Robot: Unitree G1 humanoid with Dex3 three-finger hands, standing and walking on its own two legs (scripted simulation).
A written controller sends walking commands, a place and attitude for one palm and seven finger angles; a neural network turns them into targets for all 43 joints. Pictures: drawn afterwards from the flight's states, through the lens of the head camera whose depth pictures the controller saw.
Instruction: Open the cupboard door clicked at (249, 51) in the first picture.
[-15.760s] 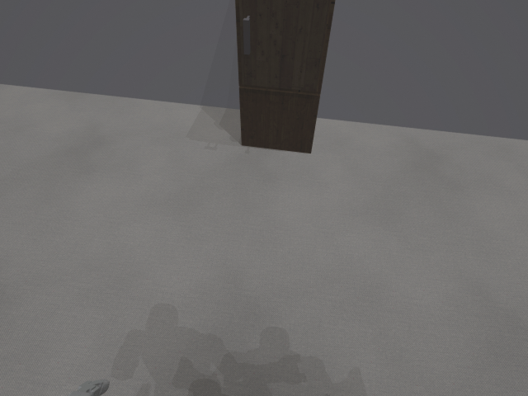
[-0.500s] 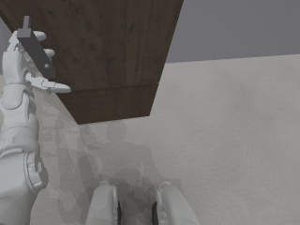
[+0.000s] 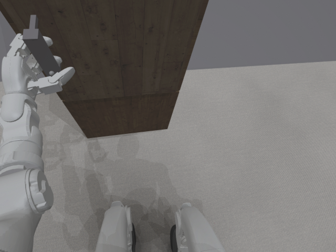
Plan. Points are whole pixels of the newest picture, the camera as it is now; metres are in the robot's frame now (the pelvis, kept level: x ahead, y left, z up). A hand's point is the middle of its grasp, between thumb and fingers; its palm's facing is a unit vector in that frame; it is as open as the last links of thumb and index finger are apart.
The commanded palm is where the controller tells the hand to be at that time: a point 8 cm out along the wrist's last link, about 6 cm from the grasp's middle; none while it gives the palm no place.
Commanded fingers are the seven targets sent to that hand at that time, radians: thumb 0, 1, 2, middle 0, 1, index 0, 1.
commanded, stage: close the thumb around the handle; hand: left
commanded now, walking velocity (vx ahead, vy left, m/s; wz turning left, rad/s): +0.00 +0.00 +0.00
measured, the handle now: (47, 53) +0.56 +0.25 +0.04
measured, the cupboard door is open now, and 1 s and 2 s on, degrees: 0 22 44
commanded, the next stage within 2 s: pull the door open along its arc in 0.28 s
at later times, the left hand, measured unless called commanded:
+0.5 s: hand (55, 74) +0.50 +0.23 +0.05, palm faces +0.13 -0.99 +0.00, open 6.4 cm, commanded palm +0.46 +0.25 +0.05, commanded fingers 0.00 0.90 0.90 -0.40 -1.35 -0.40 -1.35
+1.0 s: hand (83, 119) +0.39 +0.16 +0.05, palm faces +0.44 -0.89 +0.10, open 6.6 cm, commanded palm +0.33 +0.18 +0.05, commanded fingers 0.00 0.90 0.90 -0.40 -1.35 -0.40 -1.35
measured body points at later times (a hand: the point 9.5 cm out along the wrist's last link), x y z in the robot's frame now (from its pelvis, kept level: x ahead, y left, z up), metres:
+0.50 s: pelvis +0.00 +0.00 +0.00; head +0.15 +0.04 +0.43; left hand +0.48 +0.28 +0.05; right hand +0.03 -0.26 -0.11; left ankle +0.05 +0.10 -0.61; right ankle +0.01 -0.13 -0.61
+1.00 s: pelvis +0.02 -0.01 +0.03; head +0.12 +0.01 +0.46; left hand +0.36 +0.20 +0.05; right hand +0.16 -0.25 -0.09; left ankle +0.05 +0.10 -0.61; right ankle +0.01 -0.13 -0.61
